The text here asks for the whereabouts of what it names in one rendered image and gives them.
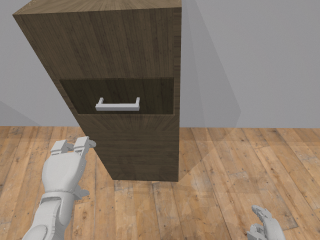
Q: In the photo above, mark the robot left hand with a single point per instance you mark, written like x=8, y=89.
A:
x=63, y=170

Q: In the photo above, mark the drawer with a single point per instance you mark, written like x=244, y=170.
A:
x=156, y=94

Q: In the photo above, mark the robot left forearm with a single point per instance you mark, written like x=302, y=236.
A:
x=52, y=216

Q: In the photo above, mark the cabinet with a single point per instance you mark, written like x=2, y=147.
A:
x=99, y=39

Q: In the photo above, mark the handle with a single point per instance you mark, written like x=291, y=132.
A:
x=117, y=106

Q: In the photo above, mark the robot right hand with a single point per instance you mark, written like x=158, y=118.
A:
x=271, y=229

